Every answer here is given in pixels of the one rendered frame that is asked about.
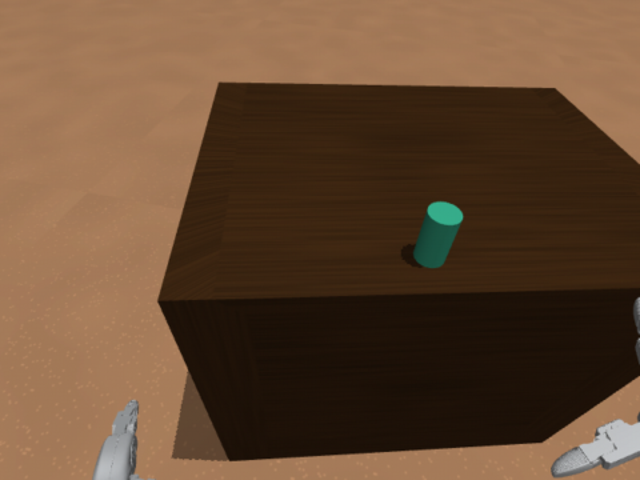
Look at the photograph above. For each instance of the left robot hand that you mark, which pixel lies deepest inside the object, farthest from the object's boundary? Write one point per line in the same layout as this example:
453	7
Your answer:
117	457

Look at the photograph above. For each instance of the right robot hand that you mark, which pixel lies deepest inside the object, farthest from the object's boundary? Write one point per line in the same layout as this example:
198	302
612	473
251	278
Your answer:
615	442

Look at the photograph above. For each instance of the can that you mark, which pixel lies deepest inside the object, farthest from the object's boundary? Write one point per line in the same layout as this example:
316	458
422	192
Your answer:
438	231

